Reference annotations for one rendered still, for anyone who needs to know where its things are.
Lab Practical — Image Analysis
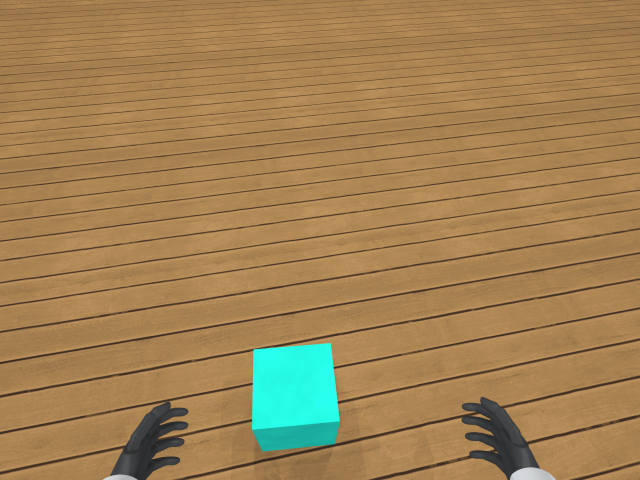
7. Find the robot right hand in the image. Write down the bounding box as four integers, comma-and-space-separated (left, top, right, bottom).
461, 397, 540, 480

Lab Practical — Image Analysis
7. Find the carton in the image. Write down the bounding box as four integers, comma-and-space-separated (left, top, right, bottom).
252, 343, 340, 452

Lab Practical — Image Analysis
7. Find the robot left hand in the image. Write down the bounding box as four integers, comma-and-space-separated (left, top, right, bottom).
110, 402, 188, 480

